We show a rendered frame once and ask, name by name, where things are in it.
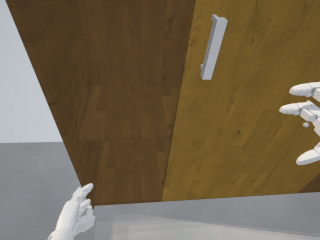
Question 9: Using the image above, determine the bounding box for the wardrobe door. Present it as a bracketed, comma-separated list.
[305, 173, 320, 186]
[161, 0, 320, 202]

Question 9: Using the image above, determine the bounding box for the handle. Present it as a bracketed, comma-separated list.
[200, 14, 228, 80]

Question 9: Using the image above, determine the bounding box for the robot left forearm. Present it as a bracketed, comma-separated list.
[47, 228, 74, 240]

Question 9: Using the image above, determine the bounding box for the robot right hand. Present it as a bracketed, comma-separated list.
[279, 81, 320, 165]

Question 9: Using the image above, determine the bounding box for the robot left hand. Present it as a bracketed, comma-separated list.
[55, 183, 95, 237]

